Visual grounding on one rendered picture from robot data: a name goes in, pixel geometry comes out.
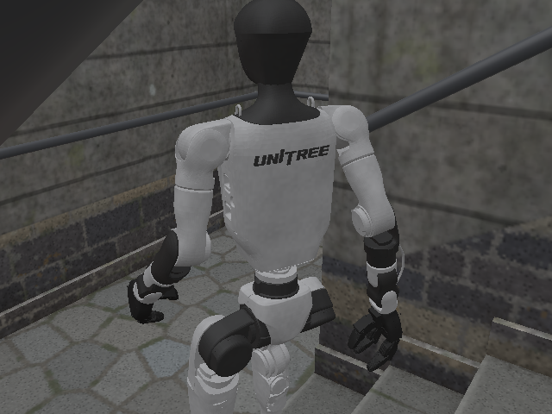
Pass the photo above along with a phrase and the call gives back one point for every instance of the robot right upper arm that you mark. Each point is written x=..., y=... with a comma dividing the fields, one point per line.
x=373, y=214

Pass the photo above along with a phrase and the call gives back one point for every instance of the right robot shin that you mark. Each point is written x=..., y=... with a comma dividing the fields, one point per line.
x=271, y=392

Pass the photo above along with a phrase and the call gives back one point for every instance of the left robot thigh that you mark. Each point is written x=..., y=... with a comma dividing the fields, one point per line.
x=220, y=349

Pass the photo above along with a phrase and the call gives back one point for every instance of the robot left forearm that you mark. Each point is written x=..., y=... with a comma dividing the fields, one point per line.
x=160, y=276

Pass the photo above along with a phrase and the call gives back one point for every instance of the robot right forearm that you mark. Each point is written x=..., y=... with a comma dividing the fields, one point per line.
x=382, y=274

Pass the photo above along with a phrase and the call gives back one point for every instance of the robot left upper arm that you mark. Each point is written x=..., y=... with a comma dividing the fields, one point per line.
x=199, y=150

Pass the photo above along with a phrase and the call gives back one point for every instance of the right robot hand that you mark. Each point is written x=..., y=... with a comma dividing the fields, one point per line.
x=370, y=327

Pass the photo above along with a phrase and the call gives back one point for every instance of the left robot hand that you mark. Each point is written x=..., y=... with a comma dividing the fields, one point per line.
x=143, y=313

